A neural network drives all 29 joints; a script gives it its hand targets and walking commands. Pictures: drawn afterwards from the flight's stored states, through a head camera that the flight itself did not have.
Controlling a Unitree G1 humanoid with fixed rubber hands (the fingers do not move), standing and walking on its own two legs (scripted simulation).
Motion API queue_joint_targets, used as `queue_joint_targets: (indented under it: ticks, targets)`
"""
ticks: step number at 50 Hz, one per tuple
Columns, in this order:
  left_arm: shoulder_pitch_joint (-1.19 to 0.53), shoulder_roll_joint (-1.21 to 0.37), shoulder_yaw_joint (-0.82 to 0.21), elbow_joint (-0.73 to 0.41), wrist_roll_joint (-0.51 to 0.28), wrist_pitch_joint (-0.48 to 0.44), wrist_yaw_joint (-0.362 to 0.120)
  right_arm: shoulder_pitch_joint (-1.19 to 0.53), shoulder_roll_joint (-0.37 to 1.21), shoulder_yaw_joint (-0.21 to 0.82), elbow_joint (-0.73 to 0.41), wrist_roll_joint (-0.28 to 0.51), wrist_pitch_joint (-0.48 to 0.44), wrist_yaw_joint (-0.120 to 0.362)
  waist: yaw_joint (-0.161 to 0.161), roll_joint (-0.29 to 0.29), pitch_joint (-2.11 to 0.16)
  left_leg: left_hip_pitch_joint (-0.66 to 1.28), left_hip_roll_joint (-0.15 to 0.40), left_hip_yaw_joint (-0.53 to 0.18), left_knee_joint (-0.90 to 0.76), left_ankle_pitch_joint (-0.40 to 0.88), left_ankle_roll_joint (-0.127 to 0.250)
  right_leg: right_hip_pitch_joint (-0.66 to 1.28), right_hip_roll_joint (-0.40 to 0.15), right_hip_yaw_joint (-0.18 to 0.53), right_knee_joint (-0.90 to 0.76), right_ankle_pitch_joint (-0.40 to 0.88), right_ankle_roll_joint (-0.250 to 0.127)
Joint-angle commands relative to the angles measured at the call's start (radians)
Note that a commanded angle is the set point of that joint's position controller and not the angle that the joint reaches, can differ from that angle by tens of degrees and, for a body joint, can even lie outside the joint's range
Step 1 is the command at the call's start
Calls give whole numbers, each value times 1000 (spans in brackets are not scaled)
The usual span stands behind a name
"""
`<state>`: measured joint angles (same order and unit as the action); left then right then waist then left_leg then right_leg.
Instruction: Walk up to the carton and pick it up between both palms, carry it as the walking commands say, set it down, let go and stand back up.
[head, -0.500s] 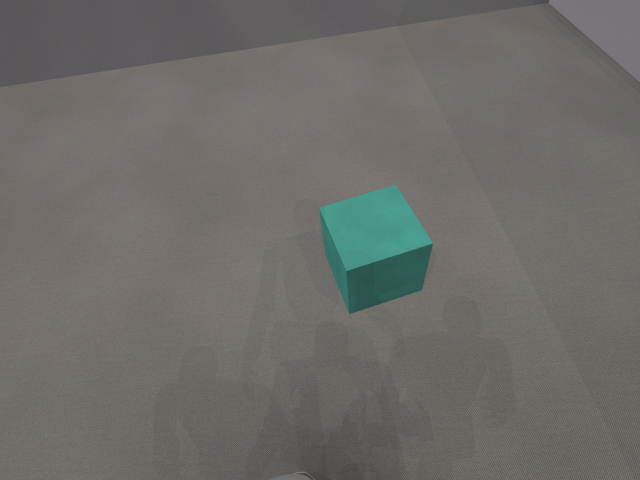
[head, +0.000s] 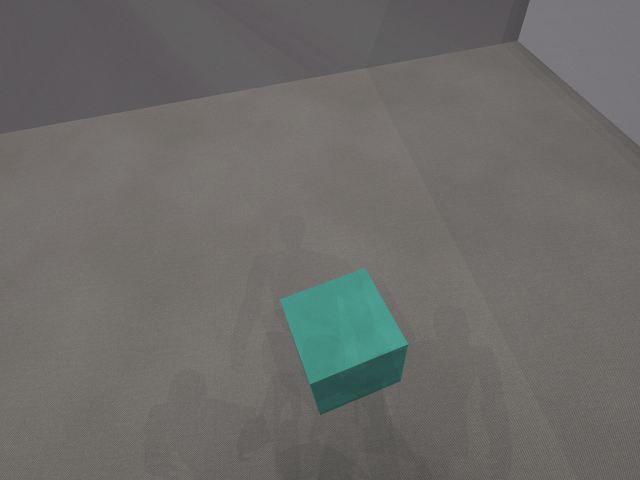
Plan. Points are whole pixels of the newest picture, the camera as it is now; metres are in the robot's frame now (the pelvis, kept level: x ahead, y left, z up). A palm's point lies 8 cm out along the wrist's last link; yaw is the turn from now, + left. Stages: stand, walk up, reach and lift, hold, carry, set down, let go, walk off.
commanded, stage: walk up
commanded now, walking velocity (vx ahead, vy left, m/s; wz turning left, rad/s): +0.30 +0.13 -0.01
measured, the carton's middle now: (342, 341) +0.58 +0.04 -0.63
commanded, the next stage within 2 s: none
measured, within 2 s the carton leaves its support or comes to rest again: neither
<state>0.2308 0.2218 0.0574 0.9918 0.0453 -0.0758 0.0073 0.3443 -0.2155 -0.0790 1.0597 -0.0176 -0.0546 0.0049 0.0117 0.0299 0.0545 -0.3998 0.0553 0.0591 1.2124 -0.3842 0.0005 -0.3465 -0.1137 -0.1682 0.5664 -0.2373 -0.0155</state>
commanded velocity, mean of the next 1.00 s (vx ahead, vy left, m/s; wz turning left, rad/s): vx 0.09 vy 0.00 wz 0.00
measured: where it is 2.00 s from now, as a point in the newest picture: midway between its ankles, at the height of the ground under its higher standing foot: outside the picture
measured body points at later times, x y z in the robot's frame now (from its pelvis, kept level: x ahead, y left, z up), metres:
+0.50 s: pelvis +0.18 +0.10 +0.01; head +0.20 +0.15 +0.46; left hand +0.20 +0.34 -0.17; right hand +0.19 -0.14 -0.12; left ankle +0.22 +0.19 -0.73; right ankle +0.13 -0.05 -0.67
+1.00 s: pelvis +0.14 +0.01 +0.00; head +0.14 +0.01 +0.45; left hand +0.20 +0.26 -0.14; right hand +0.12 -0.24 -0.15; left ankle +0.21 +0.18 -0.72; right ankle +0.14 -0.12 -0.74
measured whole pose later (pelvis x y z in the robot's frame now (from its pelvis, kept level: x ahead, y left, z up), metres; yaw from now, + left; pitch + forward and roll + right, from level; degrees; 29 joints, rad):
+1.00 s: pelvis +0.14 +0.01 +0.00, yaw -1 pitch +0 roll +1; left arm 0.23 0.19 0.03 1.00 0.02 0.02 0.02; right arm 0.32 -0.23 -0.07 1.06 -0.02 0.04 -0.01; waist -0.03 0.01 0.00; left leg -0.36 0.11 0.08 0.54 -0.28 -0.04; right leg -0.24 -0.05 -0.02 0.50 -0.26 0.02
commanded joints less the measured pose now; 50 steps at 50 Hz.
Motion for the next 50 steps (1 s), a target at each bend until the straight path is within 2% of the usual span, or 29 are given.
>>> queue_joint_targets:
  ticks: [1, 3, 5, 9, 10, 11, 13, 14, 15, 16, 17, 19, 20, 25, 27, 28, 30, 31, 34, 35, 37, 39, 42, 43, 44, 45, 46, 47, 50]
  targets:
    - [115, 81, 20, 7, 3, -12, -3, -11, 19, 7, -69, -8, 47, 21, 1, -231, 2, -176, 60, -15, -223, 110, -16, 201, -214, 168, -309, 586, -71]
    - [165, 87, 17, 25, 0, -11, 2, -36, 24, 14, -82, -2, 61, 26, -2, -213, 23, -121, 47, 20, -331, 171, -26, 153, -188, 133, -337, 497, -63]
    - [163, 110, 27, 37, 0, -2, -2, -90, 8, 19, -107, 2, 61, 41, 1, -264, 6, -75, 36, 56, -462, 233, -30, 142, -166, 83, -341, 367, -49]
    - [183, 140, 42, 47, -8, 6, -3, -168, -22, 11, -139, -10, 48, 49, 8, -219, -20, 46, 24, 99, -614, 310, -26, 124, -223, 142, -342, 143, -50]
    - [162, 137, 46, 42, -4, 3, -4, -125, -12, 14, -132, -3, 41, 47, -18, -270, -17, 90, 57, 50, -669, 376, -25, 99, -215, 115, -326, 85, -24]
    - [199, 111, 40, 63, -5, 8, -7, -118, -37, 2, -111, -11, 33, 43, -5, -200, -34, 149, 12, 103, -707, 336, -16, 111, -174, 66, -241, 63, -12]
    - [249, 62, 35, 67, -17, 11, -4, 93, -126, -40, -35, -3, 3, 15, -82, 35, -144, 383, 58, 42, -808, 238, 17, 55, -75, 3, 89, -36, 21]
    - [276, 18, 20, 42, -22, 18, -3, 183, -234, -65, -21, -15, -12, -4, -103, 316, -205, 533, 334, -319, -916, 303, 92, -176, 31, -24, 380, -394, 63]
    - [292, 8, 16, 56, -13, 36, 5, 196, -254, -45, -45, -17, -14, -9, -100, 211, -191, 446, 475, -548, -981, 351, 133, -189, 44, 129, 556, -386, 65]
    - [304, -2, 16, 74, -6, 50, 2, 125, -194, -24, -58, -8, -13, -8, -37, 112, -105, 287, 465, -479, -997, 385, 86, -143, -3, 188, 580, -271, 63]
    - [289, -35, 6, 89, -9, 60, 0, 45, -142, -8, -80, -13, -17, -6, -41, 63, -64, 335, 387, -340, -991, 477, 106, -155, -21, 152, 582, -200, 70]
    - [261, -33, 3, 116, -29, 71, 12, -54, -35, 17, -81, 7, -39, -18, 8, 108, -35, 220, 246, -94, -865, 1243, 72, -67, -15, 154, 480, -205, 65]
    - [308, -27, -4, 131, -35, 84, 10, -32, -23, 32, -58, -2, -42, -15, 25, 131, -56, 166, 238, -69, -854, 1271, 75, 2, -4, 172, 458, -170, 67]
    - [211, -7, -11, 92, -49, 129, 8, 3, -18, 50, -44, 2, -24, -27, 17, 177, -100, 234, 183, -5, -875, 1096, 116, 41, 59, 127, 281, -74, 60]
    - [116, -23, -13, 65, -39, 134, 16, 21, -55, 42, -38, 2, -9, -33, -6, 119, -98, 222, 192, -19, -889, 860, 132, 44, 70, 107, 218, -72, 65]
    - [104, 1, -16, 43, -42, 132, 21, 20, -49, 38, -39, -9, -1, -34, -1, 179, -95, 200, 193, -46, -893, 784, 146, 41, 61, 138, 177, -73, 66]
    - [84, 36, -5, 36, -27, 140, 24, 7, -61, 31, -54, -3, 13, -47, -16, 111, -136, 260, 223, -87, -898, 587, 153, 37, 81, 118, 183, -140, 64]
    - [72, 33, -7, 19, -29, 137, 29, -6, -96, 19, -67, -11, 22, -51, -24, 166, -109, 247, 249, -133, -902, 530, 167, 3, 76, 135, 160, -152, 67]
    - [21, 100, 43, -18, 5, 159, 26, 129, -151, -27, -45, -2, 54, -85, -73, 14, -33, 299, 501, -374, -888, 672, 269, -249, 10, 178, 420, -288, 88]
    - [-24, 62, 31, -42, -1, 160, 21, 146, -160, -26, -53, -11, 59, -83, -96, 26, -101, 290, 472, -368, -953, 368, 272, -221, 4, 195, 453, -258, 92]
    - [-24, 34, 27, -50, -20, 147, 12, 69, -153, -31, -80, -27, 63, -79, -77, 60, -30, 223, 387, -304, -991, 184, 235, -218, -13, 231, 366, -169, 93]
    - [-5, -4, 16, -44, -33, 139, 5, 23, -137, -31, -76, -34, 69, -79, -66, 108, -28, 180, 339, -247, -988, 163, 190, -144, 21, 191, 234, -149, 87]
    - [106, -24, -13, 11, -39, 116, 4, -29, -79, -9, -65, -15, 70, -43, -26, 141, -80, 70, 188, -78, -917, 113, 117, 134, 118, 85, -59, -42, 72]
    - [146, 0, -14, 25, -47, 106, 4, -13, -99, -17, -42, -9, 75, -32, -19, 114, -95, 35, 149, -46, -884, 47, 86, 234, 120, 73, -152, 21, 61]
    - [162, 40, -11, 33, -43, 92, 4, 16, -69, -5, -22, 3, 76, -26, 2, -13, -83, -4, 73, 36, -829, 27, 39, 248, 52, 145, -244, 24, 55]
    - [149, 131, 4, 5, -36, 90, 6, 31, -39, 4, -26, 3, 81, -20, 5, -217, -57, -6, 24, 78, -750, 2, -14, 148, -117, 349, -361, -175, 14]
    - [111, 145, 2, -13, -28, 82, 16, 34, -30, 12, -19, 3, 96, -13, 6, -313, -10, 51, 18, 47, -659, -32, -43, -23, -212, 472, -488, -300, -16]
    - [19, 113, -11, -30, -22, 78, 20, 48, -9, 19, -11, -2, 109, -2, -45, -238, 44, 77, 25, 14, -586, -22, -56, -116, -223, 482, -541, -451, -16]
    - [-43, 107, -26, -31, -27, 68, 29, 18, -6, 17, 3, -9, 100, 4, -57, -156, 83, 101, -12, -24, -502, 66, -38, -88, -96, 343, -443, -196, -23]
